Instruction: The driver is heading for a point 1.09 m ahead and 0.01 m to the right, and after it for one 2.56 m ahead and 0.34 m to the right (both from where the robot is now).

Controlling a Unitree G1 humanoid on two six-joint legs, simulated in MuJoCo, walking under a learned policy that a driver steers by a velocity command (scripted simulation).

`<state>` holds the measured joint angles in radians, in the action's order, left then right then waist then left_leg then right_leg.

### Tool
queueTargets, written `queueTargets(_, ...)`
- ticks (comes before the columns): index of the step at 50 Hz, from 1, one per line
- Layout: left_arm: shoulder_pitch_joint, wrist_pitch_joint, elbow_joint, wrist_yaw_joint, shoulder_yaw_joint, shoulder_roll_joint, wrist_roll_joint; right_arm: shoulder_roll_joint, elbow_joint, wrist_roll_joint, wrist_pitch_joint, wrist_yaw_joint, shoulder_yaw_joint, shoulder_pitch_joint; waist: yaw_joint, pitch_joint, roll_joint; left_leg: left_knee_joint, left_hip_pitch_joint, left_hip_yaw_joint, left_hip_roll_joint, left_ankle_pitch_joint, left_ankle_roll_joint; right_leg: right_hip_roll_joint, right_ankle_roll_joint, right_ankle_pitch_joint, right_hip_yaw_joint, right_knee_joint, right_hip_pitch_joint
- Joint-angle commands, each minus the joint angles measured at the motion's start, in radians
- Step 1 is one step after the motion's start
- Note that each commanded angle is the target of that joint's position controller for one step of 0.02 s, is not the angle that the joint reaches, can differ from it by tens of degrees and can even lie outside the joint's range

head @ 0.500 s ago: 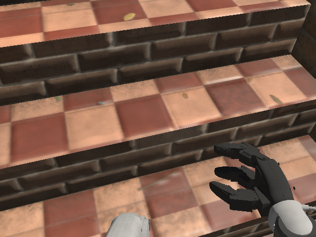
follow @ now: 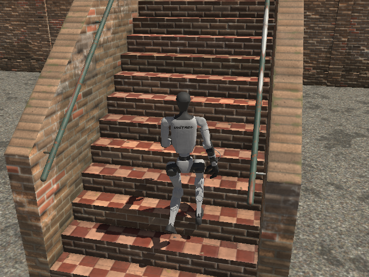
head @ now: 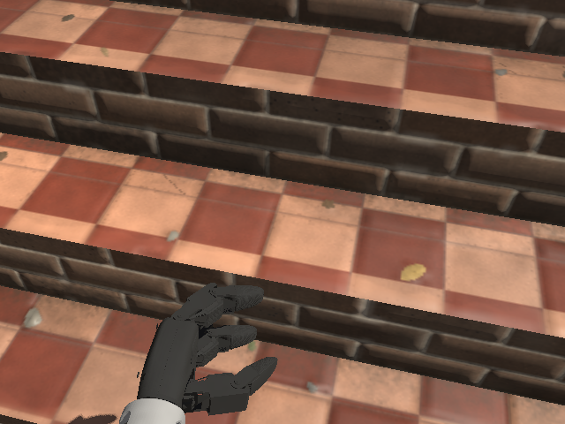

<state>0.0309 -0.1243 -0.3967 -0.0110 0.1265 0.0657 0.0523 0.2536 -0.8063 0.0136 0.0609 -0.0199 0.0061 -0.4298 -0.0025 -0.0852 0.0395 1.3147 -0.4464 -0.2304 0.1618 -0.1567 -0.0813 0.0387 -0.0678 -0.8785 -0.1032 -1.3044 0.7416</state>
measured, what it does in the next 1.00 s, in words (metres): climbs: left foot, then right foot 0.22 m higher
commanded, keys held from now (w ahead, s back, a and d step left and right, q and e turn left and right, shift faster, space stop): w+q+shift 0.08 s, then w+shift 0.78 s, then w+e+shift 0.14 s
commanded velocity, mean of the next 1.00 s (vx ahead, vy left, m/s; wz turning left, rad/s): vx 1.00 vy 0.00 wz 0.27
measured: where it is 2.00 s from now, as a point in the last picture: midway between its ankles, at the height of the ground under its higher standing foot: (405, 251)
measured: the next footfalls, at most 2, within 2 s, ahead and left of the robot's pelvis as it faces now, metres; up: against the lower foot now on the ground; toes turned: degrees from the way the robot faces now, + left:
left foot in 0.34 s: +0.23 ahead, +0.10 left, +0.00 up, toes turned +13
right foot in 0.78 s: +0.45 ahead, -0.08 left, +0.22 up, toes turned +22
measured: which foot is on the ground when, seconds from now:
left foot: up 0.00-0.32, down 0.34-0.76, up 0.78-1.00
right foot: down 0.00-0.30, up 0.32-0.76, down 0.78-1.00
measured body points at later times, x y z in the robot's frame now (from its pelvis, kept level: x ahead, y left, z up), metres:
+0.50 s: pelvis +0.20 +0.03 +0.11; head +0.18 +0.04 +0.56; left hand +0.46 +0.21 +0.12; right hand +0.20 -0.19 -0.03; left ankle +0.19 +0.10 -0.60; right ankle +0.20 -0.11 -0.23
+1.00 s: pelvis +0.35 +0.02 +0.29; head +0.34 +0.04 +0.74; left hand +0.32 +0.24 +0.14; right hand +0.67 -0.05 +0.30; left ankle +0.37 +0.16 -0.30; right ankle +0.41 -0.09 -0.39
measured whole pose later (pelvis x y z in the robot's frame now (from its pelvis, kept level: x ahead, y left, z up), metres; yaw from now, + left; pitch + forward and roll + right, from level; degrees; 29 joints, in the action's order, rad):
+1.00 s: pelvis +0.35 +0.02 +0.29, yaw +14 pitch +4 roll -1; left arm -0.38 -0.02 -0.88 -0.02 0.02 0.17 0.00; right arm 0.16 -0.46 -0.02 0.08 -0.05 -0.10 0.05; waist -0.03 -0.10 -0.02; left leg 1.47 -0.90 -0.03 -0.03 -0.43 -0.01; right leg -0.10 -0.19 -0.56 0.11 -0.94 0.57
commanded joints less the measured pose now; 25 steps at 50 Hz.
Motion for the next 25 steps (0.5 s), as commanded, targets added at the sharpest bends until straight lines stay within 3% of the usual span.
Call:
queueTargets(1,-0.047,0.031,-0.12,-0.026,-0.103,0.069,-0.019,-0.027,0.292,-0.031,-0.022,-0.033,0.008,0.204,0.091,0.03,-0.104,0.613,-0.626,0.083,-0.087,-0.103,0.051,0.245,-0.077,0.57,0.461,0.586,-0.477)
queueTargets(2,0.051,0.022,-0.136,-0.025,-0.085,0.003,-0.005,-0.013,0.277,-0.018,-0.058,-0.039,0.016,0.075,0.206,0.069,-0.116,0.616,-0.549,0.123,-0.156,-0.137,0.064,0.257,-0.04,0.599,0.289,0.613,-0.338)
queueTargets(3,0.099,0.019,-0.166,-0.023,-0.091,0.006,0.005,0.015,0.281,-0.01,-0.085,-0.05,0.025,0.039,0.265,0.085,-0.087,0.694,-0.414,0.184,-0.161,-0.084,0.087,0.231,-0.022,0.62,0.167,0.627,-0.189)
queueTargets(4,0.148,0.026,-0.171,-0.015,-0.095,0.04,0.003,0.041,0.26,0.006,-0.111,-0.035,0.032,-0.015,0.312,0.105,-0.08,0.835,-0.425,0.207,-0.151,-0.049,0.087,0.277,-0.024,0.555,0.136,0.698,-0.135)
queueTargets(5,0.134,0.03,-0.173,-0.024,-0.106,0.103,0.002,0.05,0.273,0.014,-0.128,-0.02,0.027,0.007,0.307,0.106,-0.077,0.822,-0.396,0.187,-0.181,0.058,0.082,0.321,-0.02,0.418,0.162,0.73,-0.049)
queueTargets(6,0.048,0.035,-0.197,-0.024,-0.111,0.124,0.009,0.061,0.293,0.01,-0.127,-0.012,0.02,0.073,0.261,0.119,-0.02,0.734,-0.428,0.206,-0.183,0.073,0.067,0.293,-0.02,0.433,0.089,0.769,-0.097)
queueTargets(7,-0.037,0.042,-0.211,-0.027,-0.124,0.165,0.015,0.037,0.341,0.01,-0.124,-0.007,0.005,0.208,0.191,0.147,-0.014,0.684,-0.523,0.169,-0.185,0.065,0.055,0.291,-0.03,0.479,0.082,0.804,-0.17)
queueTargets(8,-0.087,0.041,-0.215,-0.036,-0.136,0.197,0.031,0.027,0.364,0.015,-0.113,-0.002,-0.004,0.278,0.154,0.157,0.009,0.64,-0.59,0.134,-0.194,0.066,0.054,0.297,-0.043,0.511,0.077,0.817,-0.246)
queueTargets(9,-0.113,0.04,-0.205,-0.049,-0.141,0.221,0.034,0.035,0.379,0.021,-0.102,-0.003,-0.007,0.303,0.141,0.16,0.012,0.583,-0.647,0.127,-0.192,0.049,0.066,0.302,-0.061,0.546,0.062,0.841,-0.336)
queueTargets(10,-0.134,0.029,-0.208,-0.051,-0.158,0.295,0.038,0.05,0.385,0.015,-0.094,-0.016,-0.015,0.275,0.162,0.084,-0.022,0.284,-0.546,0.211,-0.224,-0.021,0.068,0.25,-0.046,0.57,-0.012,0.928,-0.429)
queueTargets(11,-0.14,0.035,-0.213,-0.054,-0.171,0.337,0.025,0.069,0.377,0.014,-0.088,-0.022,-0.015,0.265,0.161,0.053,-0.035,0.135,-0.402,0.288,-0.222,-0.072,0.071,0.231,-0.05,0.607,-0.051,0.96,-0.444)
queueTargets(12,-0.102,0.04,-0.214,-0.054,-0.167,0.358,0.023,0.094,0.331,0.012,-0.088,-0.02,-0.001,0.191,0.193,-0.002,-0.021,0.004,-0.112,0.398,-0.167,-0.139,0.058,0.188,-0.041,0.844,-0.139,0.934,-0.358)
queueTargets(13,-0.079,0.029,-0.209,-0.048,-0.163,0.373,0.017,0.146,0.292,0.015,-0.079,-0.017,0.027,0.077,0.237,-0.07,-0.039,-0.131,0.066,0.393,-0.154,-0.12,0.024,0.192,-0.065,1.149,-0.14,0.823,-0.392)
queueTargets(14,-0.046,0.025,-0.194,-0.034,-0.163,0.394,0.005,0.179,0.244,0.003,-0.069,-0.018,0.051,-0.079,0.29,-0.15,-0.059,-0.304,0.202,0.37,-0.147,-0.129,-0.036,0.216,-0.091,1.425,-0.122,0.664,-0.489)
queueTargets(15,0.039,0.025,-0.168,-0.016,-0.152,0.373,-0.022,0.181,0.187,-0.015,-0.057,-0.022,0.061,-0.229,0.35,-0.19,-0.056,-0.533,0.332,0.357,-0.157,0.024,-0.091,0.231,-0.103,1.51,-0.112,0.461,-0.52)
queueTargets(16,0.175,0.026,-0.133,0.002,-0.121,0.292,-0.06,0.134,0.118,-0.023,-0.048,-0.034,0.059,-0.354,0.43,-0.123,-0.011,-0.988,0.361,0.338,-0.208,0.318,-0.142,0.132,-0.069,1.251,-0.148,0.027,-0.552)
queueTargets(17,0.189,0.023,-0.056,0.023,-0.068,0.097,-0.057,0.075,0.046,-0.075,-0.039,-0.055,0.039,-0.253,0.272,0.109,0.283,-0.897,0.294,0.225,-0.207,0.441,-0.161,-0.051,-0.06,0.395,-0.098,-0.552,-0.223)
queueTargets(18,0.052,-0.004,-0.014,0.03,-0.05,-0.019,-0.068,0.027,0.107,-0.119,-0.02,-0.063,-0.006,-0.022,0.027,0.132,0.284,-0.629,0.25,0.028,-0.233,0.921,-0.122,-0.136,-0.059,0.367,0.09,-0.933,0.077)
queueTargets(19,-0.107,-0.029,-0.029,0.058,-0.044,-0.002,-0.065,0.064,0.14,-0.085,-0.021,-0.05,0.001,-0.029,-0.029,-0.076,0.08,-0.671,0.406,-0.243,-0.344,0.729,-0.215,-0.184,-0.029,0.427,0.261,-1.101,0.234)
queueTargets(20,-0.115,-0.044,-0.019,0.082,-0.03,0.047,-0.033,0.171,0.146,-0.036,-0.026,-0.023,0.038,-0.057,-0.011,-0.119,-0.025,-0.886,0.461,-0.462,-0.441,0.098,-0.229,-0.125,0.003,0.452,0.214,-1.035,0.406)
queueTargets(21,-0.04,-0.04,0.007,0.095,-0.017,0.043,-0.038,0.163,0.145,-0.022,-0.026,-0.003,0.035,-0.017,-0.009,-0.032,-0.075,-0.976,0.401,-0.493,-0.486,-0.255,-0.225,-0.053,0.018,0.488,0.222,-0.981,0.511)
queueTargets(22,0.045,-0.024,0.02,0.094,-0.009,0.006,-0.06,0.09,0.117,-0.051,-0.016,0.01,0.009,0.012,-0.008,0.038,-0.051,-1.027,0.302,-0.495,-0.501,-0.409,-0.225,-0.026,0.018,0.485,0.219,-1.083,0.553)
queueTargets(23,0.066,-0.007,0.027,0.081,-0.01,0.015,-0.068,0.039,0.086,-0.08,0.008,0.025,-0.013,0.008,-0.009,0.076,-0.067,-1.036,0.241,-0.468,-0.497,-0.44,-0.214,-0.022,0.015,0.508,0.221,-1.188,0.611)
queueTargets(24,0.111,0.0,0.038,0.075,-0.005,0.007,-0.063,0.019,0.051,-0.099,0.02,0.038,-0.025,-0.013,0.007,0.086,-0.073,-1.044,0.249,-0.45,-0.509,-0.385,-0.218,-0.04,0.009,0.521,0.24,-1.351,0.72)
queueTargets(25,0.132,0.009,0.046,0.068,0.0,-0.001,-0.065,0.018,0.016,-0.096,0.028,0.044,-0.03,-0.07,0.025,0.088,-0.084,-1.046,0.293,-0.411,-0.52,-0.337,-0.213,-0.044,-0.002,0.516,0.263,-1.462,0.818)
